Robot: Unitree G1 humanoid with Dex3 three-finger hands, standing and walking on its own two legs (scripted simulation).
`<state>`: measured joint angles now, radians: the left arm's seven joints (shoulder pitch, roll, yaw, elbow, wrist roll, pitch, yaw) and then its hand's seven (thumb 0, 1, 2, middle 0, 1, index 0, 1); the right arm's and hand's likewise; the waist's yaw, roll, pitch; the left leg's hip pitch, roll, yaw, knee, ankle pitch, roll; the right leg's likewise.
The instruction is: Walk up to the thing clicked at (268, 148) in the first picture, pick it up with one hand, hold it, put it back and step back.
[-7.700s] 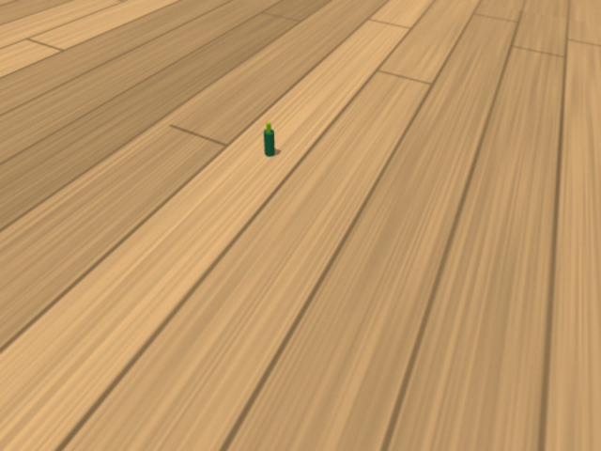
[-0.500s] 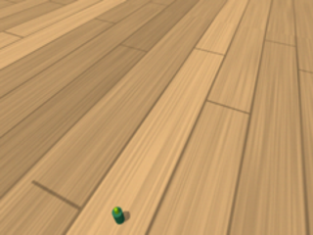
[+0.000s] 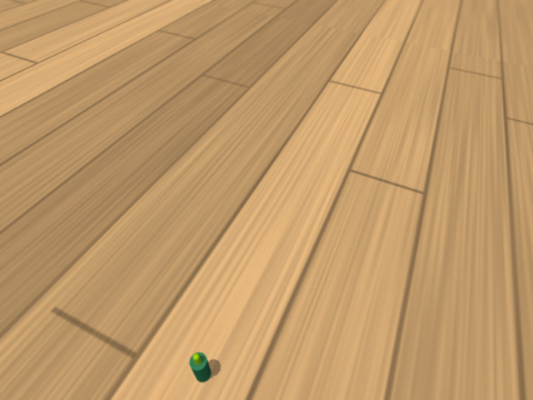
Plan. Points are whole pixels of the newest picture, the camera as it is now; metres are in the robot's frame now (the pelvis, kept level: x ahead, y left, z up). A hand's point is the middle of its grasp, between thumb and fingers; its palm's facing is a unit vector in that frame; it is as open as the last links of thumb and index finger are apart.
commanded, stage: stand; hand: left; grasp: from the side
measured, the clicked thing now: (199, 365) +0.38 +0.20 -0.69
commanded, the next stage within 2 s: go down in 0.34 s
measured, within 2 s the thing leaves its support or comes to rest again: neither
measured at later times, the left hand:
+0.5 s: hand out of the picture +0.08 +0.25 -0.16, palm faces +0.00 -0.94 -0.34, open 7.5 cm
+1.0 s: hand out of the picture +0.15 +0.27 -0.19, palm faces +0.05 -0.94 -0.33, open 16.6 cm
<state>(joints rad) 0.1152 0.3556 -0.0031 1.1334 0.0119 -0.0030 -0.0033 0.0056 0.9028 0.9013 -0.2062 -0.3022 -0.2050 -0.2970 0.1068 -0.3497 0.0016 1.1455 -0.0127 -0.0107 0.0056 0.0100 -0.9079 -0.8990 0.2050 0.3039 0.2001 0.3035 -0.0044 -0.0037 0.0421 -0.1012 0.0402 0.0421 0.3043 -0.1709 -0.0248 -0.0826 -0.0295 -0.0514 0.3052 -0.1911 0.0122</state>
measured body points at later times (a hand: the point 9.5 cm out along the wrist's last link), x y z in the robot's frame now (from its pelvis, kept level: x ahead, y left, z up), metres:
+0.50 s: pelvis +0.00 +0.00 +0.00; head +0.02 +0.00 +0.45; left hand +0.08 +0.30 -0.13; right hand +0.08 -0.30 -0.13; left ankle +0.00 +0.13 -0.75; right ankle -0.02 -0.12 -0.75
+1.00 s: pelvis -0.01 +0.01 -0.05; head +0.06 +0.02 +0.39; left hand +0.14 +0.32 -0.16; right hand +0.11 -0.26 -0.15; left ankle +0.00 +0.13 -0.75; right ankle -0.02 -0.12 -0.75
